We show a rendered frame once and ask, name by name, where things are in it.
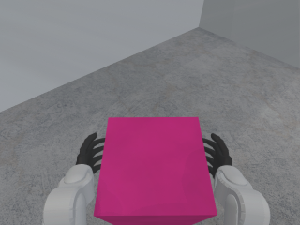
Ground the right robot hand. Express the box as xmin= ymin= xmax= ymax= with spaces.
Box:
xmin=202 ymin=133 xmax=232 ymax=179

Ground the left robot hand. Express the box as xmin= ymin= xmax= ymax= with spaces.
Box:
xmin=75 ymin=132 xmax=105 ymax=174

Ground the robot left forearm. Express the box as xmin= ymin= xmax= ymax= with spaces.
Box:
xmin=42 ymin=164 xmax=95 ymax=225

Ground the robot right forearm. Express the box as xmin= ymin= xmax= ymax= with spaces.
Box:
xmin=214 ymin=165 xmax=271 ymax=225

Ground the carton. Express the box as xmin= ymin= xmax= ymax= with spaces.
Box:
xmin=93 ymin=117 xmax=218 ymax=225

